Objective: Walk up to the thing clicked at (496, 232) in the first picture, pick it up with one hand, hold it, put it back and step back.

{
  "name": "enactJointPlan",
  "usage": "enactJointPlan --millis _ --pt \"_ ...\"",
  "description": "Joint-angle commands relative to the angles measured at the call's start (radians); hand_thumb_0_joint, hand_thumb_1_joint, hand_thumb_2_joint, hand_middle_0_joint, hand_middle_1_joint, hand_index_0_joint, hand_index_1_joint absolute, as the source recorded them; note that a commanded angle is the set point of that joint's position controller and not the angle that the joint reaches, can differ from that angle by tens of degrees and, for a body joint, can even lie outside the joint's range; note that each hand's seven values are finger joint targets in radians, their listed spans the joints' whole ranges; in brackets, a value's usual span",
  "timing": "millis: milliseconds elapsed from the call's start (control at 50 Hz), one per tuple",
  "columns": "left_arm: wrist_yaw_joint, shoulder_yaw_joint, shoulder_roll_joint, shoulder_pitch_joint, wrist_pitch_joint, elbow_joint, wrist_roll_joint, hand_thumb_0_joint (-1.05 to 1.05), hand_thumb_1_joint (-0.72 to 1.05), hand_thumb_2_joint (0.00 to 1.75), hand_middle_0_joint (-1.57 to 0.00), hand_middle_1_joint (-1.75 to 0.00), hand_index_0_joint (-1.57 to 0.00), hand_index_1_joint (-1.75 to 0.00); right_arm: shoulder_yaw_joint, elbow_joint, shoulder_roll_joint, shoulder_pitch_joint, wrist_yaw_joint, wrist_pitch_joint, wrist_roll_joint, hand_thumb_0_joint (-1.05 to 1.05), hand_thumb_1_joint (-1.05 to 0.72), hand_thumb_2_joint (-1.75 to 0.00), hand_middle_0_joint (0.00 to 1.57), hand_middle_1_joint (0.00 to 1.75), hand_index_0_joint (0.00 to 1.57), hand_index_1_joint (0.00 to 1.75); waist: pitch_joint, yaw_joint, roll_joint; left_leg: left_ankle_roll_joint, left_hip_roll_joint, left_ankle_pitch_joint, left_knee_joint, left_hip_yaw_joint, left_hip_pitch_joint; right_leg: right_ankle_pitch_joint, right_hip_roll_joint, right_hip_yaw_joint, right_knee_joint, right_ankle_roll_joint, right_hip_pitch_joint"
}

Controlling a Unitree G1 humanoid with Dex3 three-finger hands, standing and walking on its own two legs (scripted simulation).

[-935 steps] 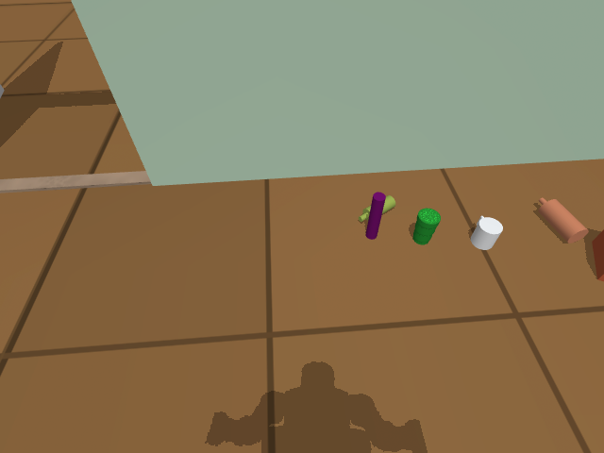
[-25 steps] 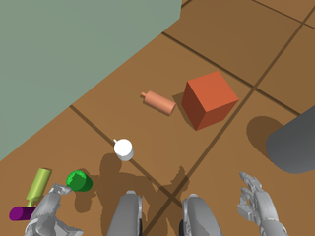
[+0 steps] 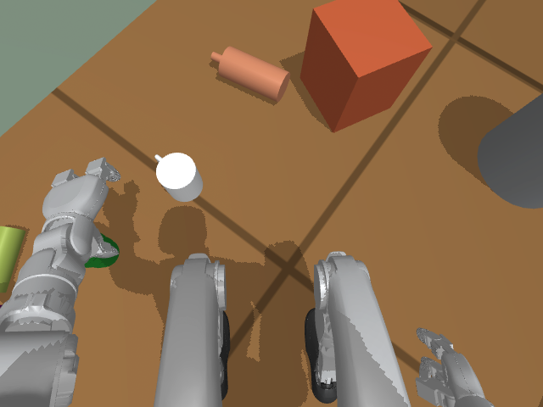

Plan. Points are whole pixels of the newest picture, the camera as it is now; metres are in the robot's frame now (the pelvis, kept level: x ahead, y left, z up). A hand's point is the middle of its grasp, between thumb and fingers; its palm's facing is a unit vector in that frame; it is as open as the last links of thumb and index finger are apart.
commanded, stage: rise first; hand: left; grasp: from above
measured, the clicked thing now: (176, 174) +0.56 +0.25 -0.39
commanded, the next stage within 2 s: none
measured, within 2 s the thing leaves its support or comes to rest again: neither
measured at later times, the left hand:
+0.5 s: hand (125, 195) +0.45 +0.29 -0.21, palm faces -0.45 -0.02 -0.89, open 14.2 cm
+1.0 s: hand (140, 187) +0.48 +0.28 -0.25, palm faces -0.45 -0.02 -0.89, open 13.9 cm
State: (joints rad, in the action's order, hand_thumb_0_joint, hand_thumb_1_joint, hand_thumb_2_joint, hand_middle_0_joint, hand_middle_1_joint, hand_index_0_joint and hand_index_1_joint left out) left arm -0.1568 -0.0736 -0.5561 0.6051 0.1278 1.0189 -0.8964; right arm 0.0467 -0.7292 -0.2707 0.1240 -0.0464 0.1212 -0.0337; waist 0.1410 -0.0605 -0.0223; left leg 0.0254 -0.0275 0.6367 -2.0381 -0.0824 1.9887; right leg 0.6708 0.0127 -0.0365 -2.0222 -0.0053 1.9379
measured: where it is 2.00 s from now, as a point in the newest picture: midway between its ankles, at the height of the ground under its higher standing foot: (269, 370)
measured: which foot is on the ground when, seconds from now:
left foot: down 0.00-1.00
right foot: down 0.00-1.00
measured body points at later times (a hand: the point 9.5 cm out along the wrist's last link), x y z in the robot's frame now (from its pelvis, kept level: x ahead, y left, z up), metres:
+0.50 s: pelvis +0.00 +0.02 -0.06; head +0.22 +0.07 +0.32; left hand +0.47 +0.29 -0.16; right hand +0.06 -0.26 -0.18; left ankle +0.09 +0.13 -0.41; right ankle +0.09 -0.12 -0.41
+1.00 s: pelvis +0.01 +0.01 -0.09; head +0.26 +0.06 +0.28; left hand +0.50 +0.28 -0.20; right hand +0.05 -0.27 -0.20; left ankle +0.09 +0.13 -0.41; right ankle +0.09 -0.12 -0.41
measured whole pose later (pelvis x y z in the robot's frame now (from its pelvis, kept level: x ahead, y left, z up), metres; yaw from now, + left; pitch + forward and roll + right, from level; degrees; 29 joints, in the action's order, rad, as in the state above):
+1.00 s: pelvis +0.01 +0.01 -0.09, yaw -4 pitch +36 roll -7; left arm -0.37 -0.09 -0.72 0.95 0.19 1.39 -1.26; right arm -0.03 -0.75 -0.26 0.15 -0.12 0.03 -0.13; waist 0.06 -0.21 0.00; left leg 0.01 -0.02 0.69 -2.33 -0.13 2.28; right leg 0.71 0.03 -0.07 -2.27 -0.04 2.19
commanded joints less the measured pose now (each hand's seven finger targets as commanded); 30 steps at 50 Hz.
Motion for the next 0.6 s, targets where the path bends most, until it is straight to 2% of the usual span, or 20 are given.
enactJointPlan --millis 0,20,60,100,160,200,240,280,300,340,400,420,440,460,480,500,580 --pt "-0.047 -0.072 -0.335 0.324 0.05 -0.047 -0.069 0.0 -0.56 1.03 -0.06 -1.05 -0.06 -1.05 0.066 0.071 -0.183 0.128 0.011 0.014 -0.001 0.0 -0.9 -0.9 0.2 0.3 0.2 0.3 0.581 -0.023 -0.045 -0.055 0.038 0.014 0.174 0.075 -0.319 0.033 0.027 -0.014 0.274 0.038 -0.271" --pt "-0.055 -0.078 -0.363 0.348 0.058 -0.038 -0.09 0.0 -0.54 1.02 -0.06 -1.05 -0.07 -1.05 0.065 0.068 -0.184 0.129 0.01 0.008 -0.004 0.0 -0.9 -0.9 0.2 0.3 0.2 0.3 0.588 -0.022 -0.067 -0.054 0.038 0.023 0.168 0.074 -0.317 0.038 0.027 -0.019 0.255 0.04 -0.266" --pt "-0.07 -0.052 -0.33 0.365 0.066 -0.007 -0.124 0.0 -0.56 1.04 -0.06 -1.03 -0.06 -1.04 0.063 0.06 -0.185 0.141 0.007 -0.007 -0.007 0.0 -0.9 -0.9 0.2 0.3 0.2 0.3 0.581 -0.039 -0.073 -0.053 0.039 0.031 0.16 0.066 -0.318 0.032 0.027 -0.036 0.236 0.041 -0.228" --pt "-0.092 -0.049 -0.34 0.403 0.073 0.007 -0.148 0.0 -0.57 1.05 -0.06 -1.02 -0.05 -1.03 0.056 0.055 -0.189 0.149 0.002 -0.02 -0.011 0.0 -0.9 -0.91 0.2 0.3 0.2 0.3 0.572 -0.049 -0.106 -0.052 0.04 0.036 0.153 0.06 -0.314 0.027 0.026 -0.046 0.212 0.044 -0.193" --pt "-0.121 -0.06 -0.371 0.444 0.073 0.027 -0.193 0.0 -0.56 1.04 -0.06 -1.01 -0.05 -1.02 0.054 0.043 -0.202 0.171 -0.004 -0.038 -0.014 0.0 -0.9 -0.9 0.2 0.3 0.2 0.3 0.603 -0.053 -0.167 -0.045 0.037 -0.004 0.144 0.041 -0.362 -0.039 0.022 -0.072 0.152 0.05 -0.14" --pt "-0.137 -0.042 -0.353 0.459 0.071 0.056 -0.224 0.0 -0.57 1.04 -0.06 -1.0 -0.05 -1.01 0.051 0.033 -0.202 0.181 -0.009 -0.05 -0.019 0.0 -0.9 -0.91 0.2 0.3 0.2 0.3 0.598 -0.068 -0.177 -0.043 0.036 -0.036 0.126 0.04 -0.363 -0.075 0.023 -0.079 0.13 0.052 -0.118" --pt "-0.152 -0.029 -0.346 0.49 0.069 0.073 -0.24 0.0 -0.56 1.04 -0.06 -1.01 -0.06 -1.02 0.05 0.022 -0.206 0.183 -0.014 -0.055 -0.028 0.0 -0.9 -0.91 0.2 0.3 0.2 0.3 0.596 -0.079 -0.192 -0.043 0.032 -0.048 0.112 0.034 -0.367 -0.092 0.021 -0.084 0.113 0.051 -0.092" --pt "-0.168 -0.037 -0.367 0.521 0.07 0.071 -0.259 0.0 -0.57 1.04 -0.06 -0.99 -0.05 -1.0 0.047 0.021 -0.207 0.189 -0.018 -0.06 -0.031 0.0 -0.9 -0.91 0.2 0.3 0.2 0.3 0.609 -0.086 -0.207 -0.045 0.034 -0.074 0.092 0.036 -0.364 -0.119 0.02 -0.083 0.101 0.05 -0.09" --pt "-0.173 -0.029 -0.358 0.522 0.069 0.09 -0.274 0.0 -0.56 1.03 -0.06 -1.0 -0.06 -1.01 0.046 0.015 -0.206 0.199 -0.02 -0.064 -0.032 0.0 -0.9 -0.91 0.2 0.3 0.2 0.3 0.618 -0.086 -0.211 -0.043 0.034 -0.09 0.088 0.037 -0.37 -0.133 0.023 -0.086 0.09 0.051 -0.085" --pt "-0.182 -0.029 -0.356 0.513 0.065 0.121 -0.293 0.0 -0.55 1.03 -0.06 -1.0 -0.06 -1.0 0.044 0.01 -0.215 0.205 -0.027 -0.067 -0.04 0.0 -0.9 -0.9 0.2 0.3 0.2 0.3 0.615 -0.092 -0.223 -0.041 0.031 -0.121 0.074 0.031 -0.375 -0.16 0.018 -0.089 0.072 0.049 -0.072" --pt "-0.197 -0.024 -0.367 0.573 0.066 0.119 -0.319 0.0 -0.54 1.01 -0.06 -1.01 -0.06 -1.0 0.047 0.006 -0.219 0.209 -0.032 -0.073 -0.046 0.0 -0.9 -0.9 0.2 0.3 0.2 0.3 0.632 -0.1 -0.26 -0.034 0.026 -0.115 0.077 0.015 -0.395 -0.155 0.017 -0.098 0.046 0.052 -0.035" --pt "-0.196 -0.003 -0.327 0.542 0.062 0.174 -0.324 0.0 -0.54 1.01 -0.06 -1.01 -0.06 -1.01 0.043 0.005 -0.216 0.212 -0.035 -0.075 -0.05 0.0 -0.9 -0.91 0.2 0.3 0.2 0.3 0.591 -0.116 -0.242 -0.035 0.025 -0.105 0.074 0.012 -0.382 -0.147 0.016 -0.101 0.047 0.05 -0.021" --pt "-0.199 -0.005 -0.332 0.576 0.068 0.15 -0.327 0.0 -0.55 1.02 -0.06 -1.0 -0.06 -1.0 0.042 0.007 -0.221 0.214 -0.038 -0.075 -0.05 0.0 -0.9 -0.9 0.2 0.3 0.2 0.3 0.6 -0.123 -0.249 -0.034 0.025 -0.104 0.071 0.004 -0.379 -0.148 0.013 -0.104 0.039 0.048 -0.012" --pt "-0.205 -0.011 -0.358 0.599 0.071 0.141 -0.338 0.0 -0.54 1.02 -0.06 -1.01 -0.06 -1.0 0.044 0.004 -0.222 0.207 -0.039 -0.078 -0.051 0.0 -0.9 -0.9 0.2 0.3 0.2 0.3 0.616 -0.112 -0.259 -0.034 0.026 -0.101 0.07 0.005 -0.38 -0.147 0.017 -0.104 0.03 0.052 -0.008" --pt "-0.21 -0.015 -0.362 0.588 0.067 0.177 -0.347 0.0 -0.54 1.0 -0.06 -1.02 -0.07 -1.01 0.044 0.0 -0.227 0.209 -0.039 -0.079 -0.057 0.0 -0.9 -0.9 0.2 0.3 0.2 0.3 0.605 -0.114 -0.253 -0.034 0.022 -0.098 0.059 0.007 -0.375 -0.146 0.013 -0.1 0.028 0.05 0.001" --pt "-0.212 0.001 -0.331 0.59 0.067 0.187 -0.345 0.0 -0.54 1.01 -0.06 -1.01 -0.06 -1.0 0.039 0.005 -0.216 0.21 -0.042 -0.08 -0.058 0.0 -0.9 -0.9 0.2 0.3 0.2 0.3 0.591 -0.125 -0.246 -0.036 0.025 -0.09 0.055 0.007 -0.359 -0.139 0.016 -0.103 0.027 0.05 0.006" --pt "-0.23 -0.017 -0.369 0.622 0.071 0.209 -0.351 0.0 -0.53 1.0 -0.06 -1.03 -0.07 -1.02 0.025 0.004 -0.214 0.211 -0.048 -0.078 -0.069 0.0 -0.9 -0.91 0.2 0.3 0.2 0.3 0.589 -0.132 -0.215 -0.053 0.03 -0.086 0.01 0.036 -0.297 -0.148 0.022 -0.092 0.043 0.043 -0.031"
